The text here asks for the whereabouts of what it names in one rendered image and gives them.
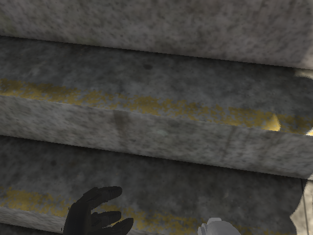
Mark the right robot shin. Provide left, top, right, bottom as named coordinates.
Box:
left=206, top=217, right=222, bottom=225

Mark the left robot hand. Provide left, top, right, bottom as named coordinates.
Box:
left=61, top=186, right=134, bottom=235

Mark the right robot thigh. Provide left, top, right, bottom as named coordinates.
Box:
left=198, top=220, right=242, bottom=235

